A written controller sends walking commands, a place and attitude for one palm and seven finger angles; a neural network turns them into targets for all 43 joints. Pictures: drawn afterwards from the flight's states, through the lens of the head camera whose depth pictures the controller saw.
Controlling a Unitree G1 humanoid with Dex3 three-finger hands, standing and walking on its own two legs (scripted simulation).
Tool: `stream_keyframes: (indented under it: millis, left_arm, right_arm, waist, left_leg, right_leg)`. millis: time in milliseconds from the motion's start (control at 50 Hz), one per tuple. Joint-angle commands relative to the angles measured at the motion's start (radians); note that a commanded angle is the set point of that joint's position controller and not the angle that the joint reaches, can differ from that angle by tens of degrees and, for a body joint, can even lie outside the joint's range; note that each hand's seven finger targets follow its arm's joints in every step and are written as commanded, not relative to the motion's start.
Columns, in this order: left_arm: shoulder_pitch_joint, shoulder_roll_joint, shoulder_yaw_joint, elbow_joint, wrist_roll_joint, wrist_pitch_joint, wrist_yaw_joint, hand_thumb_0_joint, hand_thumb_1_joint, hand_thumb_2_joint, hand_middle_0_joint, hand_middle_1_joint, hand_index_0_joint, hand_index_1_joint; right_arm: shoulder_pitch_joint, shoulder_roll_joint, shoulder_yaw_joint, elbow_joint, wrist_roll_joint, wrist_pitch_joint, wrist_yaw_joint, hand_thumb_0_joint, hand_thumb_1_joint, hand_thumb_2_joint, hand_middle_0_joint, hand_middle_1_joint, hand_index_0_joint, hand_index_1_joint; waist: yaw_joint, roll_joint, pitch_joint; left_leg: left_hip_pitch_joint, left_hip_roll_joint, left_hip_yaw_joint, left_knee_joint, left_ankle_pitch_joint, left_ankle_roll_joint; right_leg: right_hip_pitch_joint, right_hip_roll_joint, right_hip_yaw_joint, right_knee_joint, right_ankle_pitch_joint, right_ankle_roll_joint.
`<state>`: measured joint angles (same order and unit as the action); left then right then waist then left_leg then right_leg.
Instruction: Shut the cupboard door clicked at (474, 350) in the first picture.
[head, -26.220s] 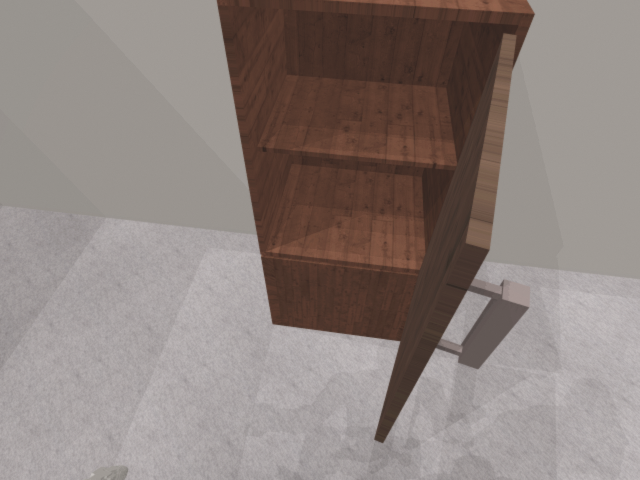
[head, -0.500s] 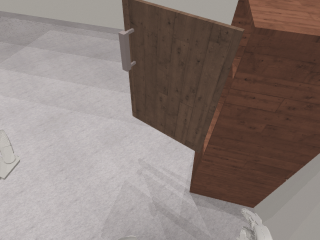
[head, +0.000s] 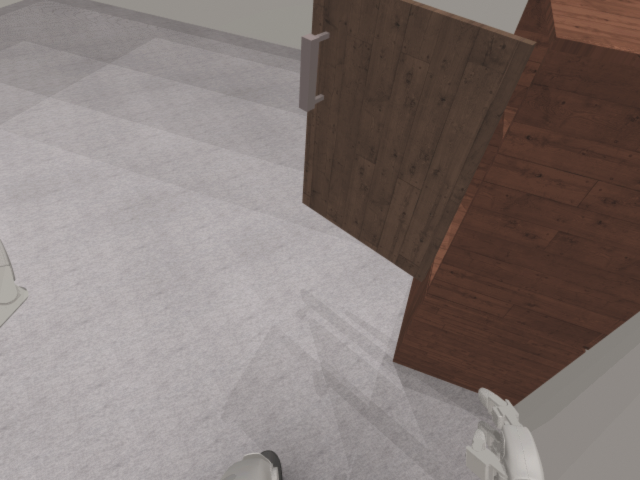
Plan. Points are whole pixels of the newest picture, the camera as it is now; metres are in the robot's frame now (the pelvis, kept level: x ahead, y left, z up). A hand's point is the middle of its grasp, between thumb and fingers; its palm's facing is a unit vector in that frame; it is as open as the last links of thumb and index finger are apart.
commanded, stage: step back with the hand held close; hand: left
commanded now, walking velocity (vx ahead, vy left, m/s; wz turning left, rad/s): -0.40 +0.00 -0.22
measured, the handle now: (315, 71) +0.86 +0.04 +0.10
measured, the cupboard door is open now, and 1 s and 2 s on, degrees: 69 69 69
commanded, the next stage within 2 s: stop stepping back and stand still in 0.18 s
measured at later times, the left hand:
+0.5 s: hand out of the picture +0.08 +0.27 +0.20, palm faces +0.18 -0.88 -0.43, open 7.4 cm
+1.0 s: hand out of the picture +0.03 +0.30 +0.20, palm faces +0.20 -0.85 -0.48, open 7.4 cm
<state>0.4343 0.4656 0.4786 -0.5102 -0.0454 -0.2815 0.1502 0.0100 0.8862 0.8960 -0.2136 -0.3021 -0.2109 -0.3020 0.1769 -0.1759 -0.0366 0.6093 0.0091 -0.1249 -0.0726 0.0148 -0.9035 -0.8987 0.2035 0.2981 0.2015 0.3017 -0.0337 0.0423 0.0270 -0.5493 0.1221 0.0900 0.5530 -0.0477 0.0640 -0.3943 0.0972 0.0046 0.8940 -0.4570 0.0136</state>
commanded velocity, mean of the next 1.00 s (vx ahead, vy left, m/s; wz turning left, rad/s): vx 0.09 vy -0.05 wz -0.04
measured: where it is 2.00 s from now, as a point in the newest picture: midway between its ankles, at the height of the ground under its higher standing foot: outside the picture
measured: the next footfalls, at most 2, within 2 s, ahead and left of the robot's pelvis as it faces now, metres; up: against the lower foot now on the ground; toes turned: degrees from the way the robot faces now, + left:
right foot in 0.08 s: -0.01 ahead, -0.14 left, +0.00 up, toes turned +0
left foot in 0.26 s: +0.05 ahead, +0.13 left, +0.00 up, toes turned +0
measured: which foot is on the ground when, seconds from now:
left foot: down 0.00-0.08, up 0.10-0.24, down 0.26-0.52, up 0.54-0.78, down 0.80-1.00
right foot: up 0.00-0.06, down 0.08-0.24, up 0.26-0.52, down 0.54-0.80, up 0.82-1.00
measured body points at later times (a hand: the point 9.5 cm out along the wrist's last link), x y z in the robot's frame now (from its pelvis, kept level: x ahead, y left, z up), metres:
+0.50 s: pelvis -0.16 +0.06 +0.02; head -0.16 +0.10 +0.47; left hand +0.06 +0.31 +0.22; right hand -0.06 -0.19 -0.04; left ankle +0.01 +0.13 -0.71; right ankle -0.23 -0.02 -0.70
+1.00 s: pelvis -0.23 +0.10 +0.02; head -0.24 +0.13 +0.47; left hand +0.02 +0.34 +0.23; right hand -0.19 -0.15 -0.07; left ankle -0.16 +0.21 -0.72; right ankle -0.25 +0.01 -0.69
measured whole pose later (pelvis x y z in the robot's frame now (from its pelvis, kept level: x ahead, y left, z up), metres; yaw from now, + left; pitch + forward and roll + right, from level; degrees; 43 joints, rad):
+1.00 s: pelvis -0.23 +0.10 +0.02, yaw -16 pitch -1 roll -2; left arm 0.59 0.47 0.47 -0.51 -0.02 -0.22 0.16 0.01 0.89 0.90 -0.21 -0.30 -0.21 -0.30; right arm 0.32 -0.14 0.02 0.66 -0.01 -0.10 -0.06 0.02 -0.90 -0.90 0.20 0.30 0.20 0.30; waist -0.06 -0.02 -0.05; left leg -0.30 0.10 0.08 0.54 -0.24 0.00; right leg -0.34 0.02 -0.12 0.76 -0.40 -0.02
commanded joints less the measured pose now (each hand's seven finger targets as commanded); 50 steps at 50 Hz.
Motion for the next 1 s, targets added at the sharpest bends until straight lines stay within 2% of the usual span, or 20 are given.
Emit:
stream_keyframes:
  millis: [0, 40, 60, 120, 180, 220, 260, 300, 420, 460, 500, 520, 580, 680, 740, 760, 780, 820, 900, 980]
  left_arm:
    - [0.076, 0.13, 0.088, -0.192, -0.047, -0.047, 0.015, 0.0, 0.9, 0.9, -0.2, -0.3, -0.2, -0.3]
    - [0.002, 0.177, 0.092, -0.222, -0.03, -0.057, 0.017, 0.0, 0.9, 0.9, -0.2, -0.3, -0.2, -0.3]
    - [-0.078, 0.233, 0.12, -0.25, -0.005, -0.063, 0.04, 0.0, 0.9, 0.9, -0.2, -0.3, -0.2, -0.3]
    - [-0.183, 0.16, 0.021, -0.171, 0.014, 0.016, 0.027, 0.0, 0.9, 0.9, -0.2, -0.3, -0.2, -0.3]
    - [-0.293, 0.142, -0.002, -0.138, 0.021, 0.017, 0.018, 0.0, 0.9, 0.9, -0.2, -0.3, -0.2, -0.3]
    - [-0.283, 0.151, 0.021, -0.221, 0.027, -0.021, 0.012, 0.0, 0.9, 0.9, -0.2, -0.3, -0.2, -0.3]
    - [-0.04, 0.142, 0.07, -0.118, -0.01, -0.047, -0.003, 0.0, 0.9, 0.9, -0.2, -0.3, -0.2, -0.3]
    - [0.014, 0.121, 0.079, -0.268, -0.022, -0.024, -0.009, 0.0, 0.9, 0.9, -0.2, -0.3, -0.2, -0.3]
    - [0.153, 0.14, 0.091, -0.326, -0.034, 0.041, 0.016, 0.0, 0.9, 0.9, -0.2, -0.3, -0.2, -0.3]
    - [0.156, 0.198, 0.126, -0.261, -0.025, 0.067, 0.023, 0.0, 0.9, 0.9, -0.2, -0.3, -0.2, -0.3]
    - [0.042, 0.266, 0.155, -0.266, -0.024, 0.065, 0.031, 0.0, 0.9, 0.9, -0.2, -0.3, -0.2, -0.3]
    - [-0.045, 0.307, 0.196, -0.238, -0.03, 0.051, 0.043, 0.0, 0.9, 0.9, -0.2, -0.3, -0.2, -0.3]
    - [-0.009, 0.127, 0.049, -0.02, -0.014, 0.066, 0.041, 0.0, 0.9, 0.9, -0.2, -0.3, -0.2, -0.3]
    - [-0.174, 0.115, -0.027, -0.056, 0.029, 0.042, 0.053, 0.0, 0.9, 0.9, -0.2, -0.3, -0.2, -0.3]
    - [-0.145, 0.128, -0.012, -0.164, 0.029, 0.038, 0.068, 0.0, 0.9, 0.9, -0.2, -0.3, -0.2, -0.3]
    - [-0.098, 0.156, 0.019, -0.199, 0.018, 0.034, 0.065, 0.0, 0.9, 0.9, -0.2, -0.3, -0.2, -0.3]
    - [-0.068, 0.152, 0.039, -0.262, 0.017, 0.022, 0.065, 0.0, 0.9, 0.9, -0.2, -0.3, -0.2, -0.3]
    - [0.006, 0.231, 0.133, -0.258, 0.02, -0.006, 0.049, 0.0, 0.9, 0.9, -0.2, -0.3, -0.2, -0.3]
    - [0.105, 0.174, 0.13, -0.233, 0.031, -0.002, 0.04, 0.0, 0.9, 0.9, -0.2, -0.3, -0.2, -0.3]
    - [0.108, 0.12, 0.079, -0.122, 0.023, 0.039, 0.039, 0.0, 0.9, 0.9, -0.2, -0.3, -0.2, -0.3]
  right_arm:
    - [-0.102, -0.139, -0.049, -0.138, 0.008, -0.049, 0.014, 0.0, -0.9, -0.9, 0.2, 0.3, 0.2, 0.3]
    - [-0.075, -0.117, -0.041, -0.123, 0.003, -0.035, 0.01, 0.0, -0.9, -0.9, 0.2, 0.3, 0.2, 0.3]
    - [-0.04, -0.104, -0.034, -0.093, -0.017, -0.034, 0.009, 0.0, -0.9, -0.9, 0.2, 0.3, 0.2, 0.3]
    - [-0.081, -0.099, -0.007, -0.117, -0.007, -0.009, -0.005, 0.0, -0.9, -0.9, 0.2, 0.3, 0.2, 0.3]
    - [-0.072, -0.128, 0.008, -0.08, -0.01, 0.012, -0.033, 0.0, -0.9, -0.9, 0.2, 0.3, 0.2, 0.3]
    - [-0.081, -0.177, -0.023, -0.115, -0.006, -0.01, -0.027, 0.0, -0.9, -0.9, 0.2, 0.3, 0.2, 0.3]
    - [-0.054, -0.169, -0.049, -0.124, -0.004, -0.051, 0.004, 0.0, -0.9, -0.9, 0.2, 0.3, 0.2, 0.3]
    - [-0.07, -0.163, -0.041, -0.156, -0.01, -0.056, 0.032, 0.0, -0.9, -0.9, 0.2, 0.3, 0.2, 0.3]
    - [-0.033, -0.151, -0.015, -0.186, -0.01, -0.031, 0.03, 0.0, -0.9, -0.9, 0.2, 0.3, 0.2, 0.3]
    - [-0.024, -0.143, -0.015, -0.177, -0.012, -0.006, 0.015, 0.0, -0.9, -0.9, 0.2, 0.3, 0.2, 0.3]
    - [-0.009, -0.141, -0.014, -0.133, -0.018, 0.022, 0.004, 0.0, -0.9, -0.9, 0.2, 0.3, 0.2, 0.3]
    - [-0.019, -0.157, -0.006, -0.114, -0.026, 0.02, 0.001, 0.0, -0.9, -0.9, 0.2, 0.3, 0.2, 0.3]
    - [-0.009, -0.158, -0.01, -0.108, -0.001, 0.014, -0.014, 0.0, -0.9, -0.9, 0.2, 0.3, 0.2, 0.3]
    - [-0.036, -0.157, -0.006, -0.085, -0.014, -0.008, -0.037, 0.0, -0.9, -0.9, 0.2, 0.3, 0.2, 0.3]
    - [-0.007, -0.159, -0.008, -0.091, -0.021, -0.033, -0.045, 0.0, -0.9, -0.9, 0.2, 0.3, 0.2, 0.3]
    - [0.01, -0.183, -0.017, -0.101, -0.013, -0.037, -0.048, 0.0, -0.9, -0.9, 0.2, 0.3, 0.2, 0.3]
    - [0.001, -0.207, -0.019, -0.118, -0.017, -0.035, -0.041, 0.0, -0.9, -0.9, 0.2, 0.3, 0.2, 0.3]
    - [-0.025, -0.17, -0.011, -0.11, -0.02, -0.038, -0.024, 0.0, -0.9, -0.9, 0.2, 0.3, 0.2, 0.3]
    - [-0.028, -0.143, -0.003, -0.087, -0.024, -0.03, 0.001, 0.0, -0.9, -0.9, 0.2, 0.3, 0.2, 0.3]
    - [-0.01, -0.149, -0.001, -0.102, -0.017, -0.002, -0.005, 0.0, -0.9, -0.9, 0.2, 0.3, 0.2, 0.3]
  waist:
    - [0.045, 0.241, -0.188]
    - [0.032, -0.093, -0.093]
    - [0.03, -0.223, -0.1]
    - [0.035, -0.399, -0.035]
    - [-0.001, -0.06, -0.02]
    - [0.032, 0.305, -0.15]
    - [0.034, 0.242, -0.287]
    - [0.026, 0.182, -0.234]
    - [0.029, 0.296, -0.178]
    - [0.022, 0.152, -0.158]
    - [0.017, -0.182, -0.097]
    - [0.022, -0.215, -0.057]
    - [0.009, -0.14, 0.065]
    - [0.023, -0.211, 0.028]
    - [0.005, -0.08, -0.051]
    - [-0.005, 0.064, -0.061]
    - [0.0, 0.311, -0.055]
    - [0.006, 0.239, -0.032]
    - [0.022, 0.223, -0.011]
    - [0.016, 0.18, -0.04]
  left_leg:
    - [0.13, 0.182, -0.065, -0.264, -0.529, -0.083]
    - [0.278, 0.023, 0.029, 0.154, -0.409, -0.144]
    - [0.301, -0.044, -0.016, 0.393, -0.388, -0.142]
    - [0.137, -0.069, -0.076, 0.452, -0.404, -0.115]
    - [0.311, -0.087, -0.035, -0.096, -0.186, -0.111]
    - [0.295, 0.194, -0.226, -0.254, 0.15, -0.011]
    - [0.275, 0.291, -0.274, -0.33, -0.183, 0.05]
    - [0.21, 0.292, -0.324, -0.371, -0.441, 0.073]
    - [0.16, 0.118, -0.083, -0.445, -0.652, -0.095]
    - [0.149, 0.003, 0.015, -0.251, -0.583, -0.129]
    - [0.125, -0.077, 0.015, 0.33, -0.35, -0.099]
    - [0.023, -0.072, -0.036, 0.513, -0.317, -0.093]
    - [-0.118, -0.031, -0.12, 0.63, -0.298, -0.087]
    - [0.107, -0.034, 0.006, 0.205, -0.355, -0.05]
    - [0.334, -0.096, 0.072, -0.049, -0.346, -0.043]
    - [0.405, -0.036, -0.049, -0.165, -0.424, -0.015]
    - [0.46, 0.158, -0.401, -0.311, -0.519, 0.059]
    - [0.261, 0.277, -0.581, -0.459, -0.76, 0.12]
    - [0.065, 0.174, -0.249, -0.4, -0.659, 0.063]
    - [-0.003, 0.096, -0.117, -0.247, -0.659, 0.004]
  right_leg:
    - [0.133, -0.074, -0.044, -0.276, -0.114, -0.046]
    - [-0.183, -0.294, 0.38, -0.655, -0.182, -0.135]
    - [-0.296, -0.488, 0.61, -0.774, 0.089, -0.212]
    - [-0.122, -0.358, 0.369, -0.607, 0.505, -0.175]
    - [-0.089, -0.226, 0.184, -0.399, 0.616, -0.068]
    - [-0.021, -0.063, 0.082, -0.122, 0.176, 0.011]
    - [0.03, -0.002, 0.073, 0.15, -0.089, 0.011]
    - [0.014, -0.041, 0.061, 0.193, -0.031, 0.01]
    - [0.294, 0.031, -0.185, -0.29, -0.081, -0.033]
    - [0.35, -0.034, -0.122, -0.535, -0.044, -0.075]
    - [0.073, -0.382, 0.305, -0.75, -0.139, -0.226]
    - [0.029, -0.461, 0.357, -0.78, -0.083, -0.282]
    - [-0.028, -0.4, 0.334, -0.765, -0.326, -0.241]
    - [0.011, -0.35, 0.146, -0.685, -0.271, -0.193]
    - [0.028, -0.261, 0.063, -0.508, -0.232, -0.16]
    - [-0.032, -0.205, 0.02, -0.318, -0.174, -0.118]
    - [-0.169, -0.08, -0.073, -0.054, -0.127, -0.052]
    - [-0.161, -0.109, 0.014, 0.199, -0.026, -0.036]
    - [0.07, -0.1, -0.089, -0.022, 0.069, -0.033]
    - [0.328, -0.042, -0.171, -0.363, 0.027, -0.04]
